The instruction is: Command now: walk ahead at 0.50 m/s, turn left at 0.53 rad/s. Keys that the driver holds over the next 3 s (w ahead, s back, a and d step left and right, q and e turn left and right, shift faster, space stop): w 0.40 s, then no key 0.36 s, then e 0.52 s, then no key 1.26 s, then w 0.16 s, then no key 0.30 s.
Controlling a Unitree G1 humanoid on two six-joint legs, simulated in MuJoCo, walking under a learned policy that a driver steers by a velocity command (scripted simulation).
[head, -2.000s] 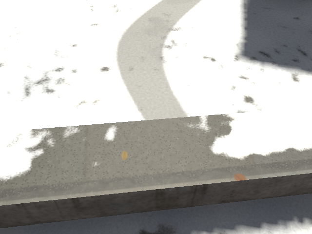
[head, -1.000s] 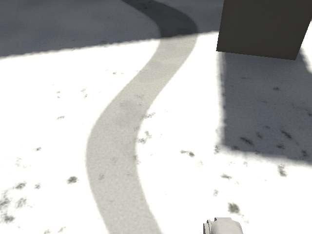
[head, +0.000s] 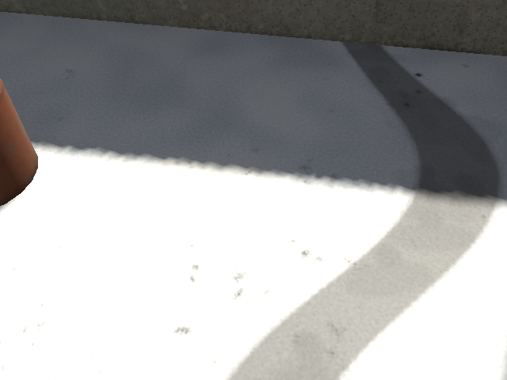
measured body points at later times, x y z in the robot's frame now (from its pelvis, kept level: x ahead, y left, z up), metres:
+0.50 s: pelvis +0.27 -0.05 +0.01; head +0.30 -0.06 +0.45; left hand +0.30 +0.21 -0.12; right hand +0.43 -0.30 -0.11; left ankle +0.27 +0.09 -0.65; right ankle +0.31 -0.14 -0.74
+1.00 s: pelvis +0.38 -0.01 +0.00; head +0.40 +0.00 +0.45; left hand +0.47 +0.27 -0.13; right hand +0.54 -0.26 -0.11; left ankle +0.45 +0.10 -0.74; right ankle +0.38 -0.15 -0.69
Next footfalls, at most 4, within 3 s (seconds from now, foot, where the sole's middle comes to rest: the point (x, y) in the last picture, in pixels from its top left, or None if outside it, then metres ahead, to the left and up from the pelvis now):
0.28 right None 0.35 -0.14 -0.78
0.72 left None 0.49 0.11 -0.78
1.14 right None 0.42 -0.15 -0.78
1.60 left None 0.45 0.08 -0.78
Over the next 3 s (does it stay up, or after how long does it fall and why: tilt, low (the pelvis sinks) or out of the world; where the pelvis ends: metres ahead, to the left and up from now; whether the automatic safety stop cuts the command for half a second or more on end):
stays up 0.45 -0.07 0.00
